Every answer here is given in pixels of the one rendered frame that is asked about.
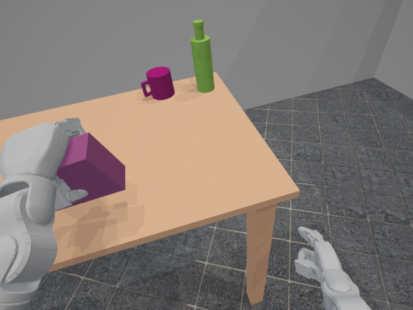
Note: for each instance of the left robot forearm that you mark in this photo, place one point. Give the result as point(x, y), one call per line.
point(28, 247)

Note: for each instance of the right robot forearm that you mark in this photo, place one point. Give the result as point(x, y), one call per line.
point(339, 292)

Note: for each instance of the robot left hand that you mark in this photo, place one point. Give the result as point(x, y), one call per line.
point(39, 151)

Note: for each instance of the table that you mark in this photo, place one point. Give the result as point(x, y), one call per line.
point(190, 160)

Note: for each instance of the sponge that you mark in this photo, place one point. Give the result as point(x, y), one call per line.
point(89, 166)

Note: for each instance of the robot right hand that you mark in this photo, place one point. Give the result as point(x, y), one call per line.
point(311, 264)

